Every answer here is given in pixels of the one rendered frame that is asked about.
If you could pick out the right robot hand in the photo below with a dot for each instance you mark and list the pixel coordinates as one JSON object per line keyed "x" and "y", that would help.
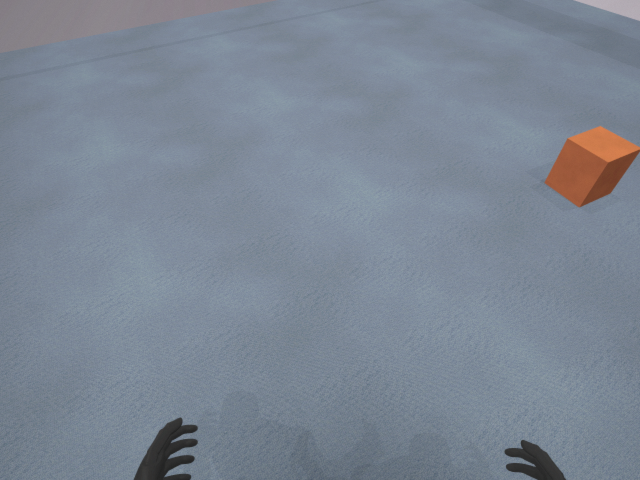
{"x": 545, "y": 468}

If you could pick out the carton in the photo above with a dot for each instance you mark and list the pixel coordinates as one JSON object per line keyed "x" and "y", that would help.
{"x": 590, "y": 165}

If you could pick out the left robot hand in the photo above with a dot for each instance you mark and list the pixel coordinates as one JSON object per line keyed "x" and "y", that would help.
{"x": 156, "y": 464}

